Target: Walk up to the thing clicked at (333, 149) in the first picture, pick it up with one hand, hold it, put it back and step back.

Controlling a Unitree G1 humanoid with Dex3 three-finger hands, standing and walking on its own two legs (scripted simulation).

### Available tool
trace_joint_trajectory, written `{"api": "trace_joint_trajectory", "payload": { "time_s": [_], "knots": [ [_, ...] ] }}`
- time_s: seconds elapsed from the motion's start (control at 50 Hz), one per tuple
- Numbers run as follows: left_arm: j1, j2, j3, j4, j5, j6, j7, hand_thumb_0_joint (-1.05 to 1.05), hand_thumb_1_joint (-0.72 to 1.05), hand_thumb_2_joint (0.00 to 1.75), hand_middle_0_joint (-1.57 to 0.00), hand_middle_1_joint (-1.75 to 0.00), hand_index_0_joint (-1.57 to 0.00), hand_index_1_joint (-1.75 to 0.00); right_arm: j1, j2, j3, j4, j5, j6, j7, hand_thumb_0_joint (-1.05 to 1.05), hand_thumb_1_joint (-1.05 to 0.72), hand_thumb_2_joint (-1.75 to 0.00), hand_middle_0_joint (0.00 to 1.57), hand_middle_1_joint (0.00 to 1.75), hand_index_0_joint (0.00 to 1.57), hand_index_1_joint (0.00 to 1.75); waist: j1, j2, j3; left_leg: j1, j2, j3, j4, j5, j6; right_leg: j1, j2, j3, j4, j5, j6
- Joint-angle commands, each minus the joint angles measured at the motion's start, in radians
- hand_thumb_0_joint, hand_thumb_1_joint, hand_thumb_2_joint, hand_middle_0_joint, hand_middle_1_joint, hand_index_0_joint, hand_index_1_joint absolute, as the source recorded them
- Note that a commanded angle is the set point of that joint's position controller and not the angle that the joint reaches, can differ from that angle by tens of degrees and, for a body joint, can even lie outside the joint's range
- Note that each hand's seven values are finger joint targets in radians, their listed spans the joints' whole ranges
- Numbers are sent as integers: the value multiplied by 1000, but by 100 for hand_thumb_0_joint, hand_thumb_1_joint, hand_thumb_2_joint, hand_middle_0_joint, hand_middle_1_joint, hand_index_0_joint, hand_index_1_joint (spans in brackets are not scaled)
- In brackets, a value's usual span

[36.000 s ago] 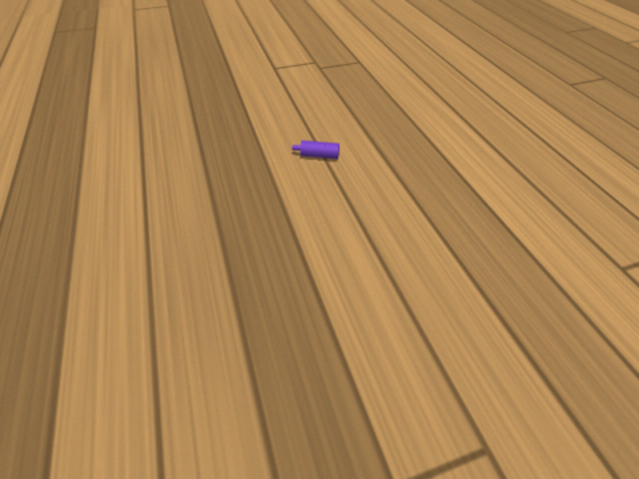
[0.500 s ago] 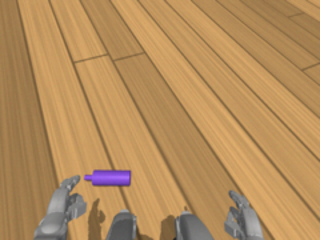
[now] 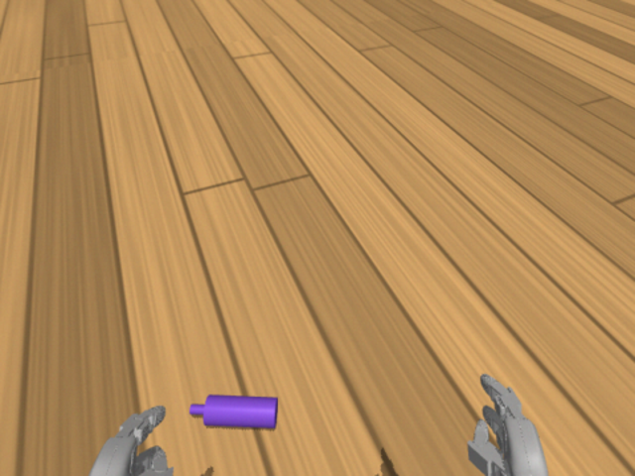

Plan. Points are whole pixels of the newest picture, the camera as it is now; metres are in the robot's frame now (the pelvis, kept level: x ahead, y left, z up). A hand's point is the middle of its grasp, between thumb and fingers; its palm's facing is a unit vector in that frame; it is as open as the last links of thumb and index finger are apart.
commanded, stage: home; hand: left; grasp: from above
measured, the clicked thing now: (233, 410) +0.43 +0.23 -0.68
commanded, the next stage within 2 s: stand in 1.78 s
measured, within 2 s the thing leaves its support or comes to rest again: neither
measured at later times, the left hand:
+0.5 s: hand out of the picture +0.15 +0.17 -0.05, palm faces +0.03 -0.98 -0.20, open 7.4 cm
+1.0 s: hand out of the picture +0.15 +0.18 -0.05, palm faces +0.03 -0.98 -0.20, open 7.4 cm
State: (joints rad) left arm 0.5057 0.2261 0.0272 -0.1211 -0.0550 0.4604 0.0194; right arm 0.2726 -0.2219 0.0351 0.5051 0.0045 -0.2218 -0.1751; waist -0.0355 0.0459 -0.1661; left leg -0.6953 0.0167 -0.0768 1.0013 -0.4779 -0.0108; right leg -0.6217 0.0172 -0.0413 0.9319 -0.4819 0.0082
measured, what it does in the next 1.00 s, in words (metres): stands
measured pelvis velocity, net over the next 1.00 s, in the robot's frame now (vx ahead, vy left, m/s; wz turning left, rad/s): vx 0.00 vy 0.00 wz -0.01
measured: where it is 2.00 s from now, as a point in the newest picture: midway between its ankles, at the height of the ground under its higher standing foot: outside the picture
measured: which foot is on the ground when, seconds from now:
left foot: down 0.00-1.00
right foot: down 0.00-1.00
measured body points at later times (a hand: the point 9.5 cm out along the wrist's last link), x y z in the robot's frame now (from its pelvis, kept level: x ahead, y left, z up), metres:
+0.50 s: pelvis -0.01 +0.00 +0.00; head +0.01 +0.00 +0.45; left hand +0.15 +0.23 -0.03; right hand +0.15 -0.25 -0.07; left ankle +0.01 +0.12 -0.68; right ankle -0.01 -0.13 -0.68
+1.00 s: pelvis +0.00 +0.00 +0.00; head +0.01 +0.00 +0.45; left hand +0.15 +0.23 -0.03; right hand +0.16 -0.24 -0.06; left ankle +0.01 +0.12 -0.68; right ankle -0.01 -0.13 -0.68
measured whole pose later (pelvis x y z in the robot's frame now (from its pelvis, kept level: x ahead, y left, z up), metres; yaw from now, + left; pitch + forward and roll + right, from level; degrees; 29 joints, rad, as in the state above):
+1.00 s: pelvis +0.00 +0.00 +0.00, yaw +0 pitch +9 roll -3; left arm 0.50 0.23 0.02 -0.13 -0.05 0.46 0.02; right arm 0.29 -0.22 0.04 0.53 0.00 -0.24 -0.18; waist -0.03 0.04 -0.16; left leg -0.70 0.02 -0.07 1.01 -0.48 -0.01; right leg -0.63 0.02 -0.03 0.95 -0.48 0.01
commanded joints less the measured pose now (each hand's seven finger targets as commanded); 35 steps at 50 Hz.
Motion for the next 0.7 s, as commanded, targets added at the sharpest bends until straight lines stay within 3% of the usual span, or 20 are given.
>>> {"api": "trace_joint_trajectory", "payload": {
  "time_s": [0.0, 0.34, 0.42, 0.54, 0.68],
  "knots": [
    [-35, 103, 64, -203, 13, -55, 7, 0, 90, 90, -20, -30, -20, -30, -48, -120, -52, -146, 2, -61, -15, 0, -90, -90, 20, 30, 20, 30, -11, 5, -67, 132, -24, 37, -151, 222, 25, 21, 12, -19, -152, 212, -5],
    [-23, 102, 58, -189, 8, -54, 10, 0, 90, 90, -20, -30, -20, -30, -51, -121, -50, -137, 3, -67, -19, 0, -90, -90, 20, 30, 20, 30, -7, -16, -78, 121, -21, 35, -146, 220, 29, 22, 13, -15, -152, 214, -4],
    [-28, 100, 63, -184, 12, -55, 10, 0, 90, 90, -20, -30, -20, -30, -57, -120, -51, -134, 2, -70, -21, 0, -90, -90, 20, 30, 20, 30, -2, -7, -51, 106, -18, 32, -164, 160, 25, 2, 15, -20, -152, 151, -8],
    [-30, 103, 67, -192, 7, -53, 7, 0, 90, 90, -20, -30, -20, -30, -57, -121, -51, -137, 5, -74, -20, 0, -90, -90, 20, 30, 20, 30, 0, 1, -45, 101, -17, 30, -168, 142, 25, -1, 16, -20, -152, 135, -9],
    [-34, 108, 67, -206, 9, -53, 7, 0, 90, 90, -20, -30, -20, -30, -50, -122, -54, -135, 3, -76, -23, 0, -90, -90, 20, 30, 20, 30, -6, -4, -74, 115, -17, 36, -153, 175, 26, 4, 14, -16, -148, 165, -7]
  ]
}}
